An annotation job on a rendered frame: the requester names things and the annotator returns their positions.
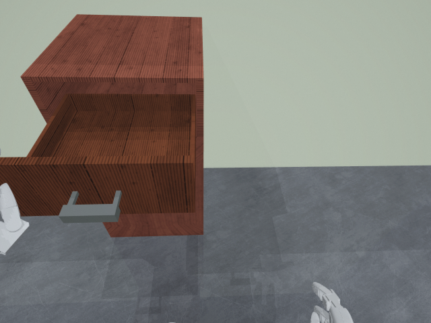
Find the right robot hand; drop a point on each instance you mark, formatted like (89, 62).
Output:
(331, 302)

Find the cabinet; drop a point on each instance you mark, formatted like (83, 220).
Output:
(128, 54)

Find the handle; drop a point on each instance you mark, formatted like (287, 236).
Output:
(72, 213)

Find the left robot hand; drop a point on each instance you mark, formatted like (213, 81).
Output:
(13, 228)

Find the drawer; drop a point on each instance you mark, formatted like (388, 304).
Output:
(141, 144)

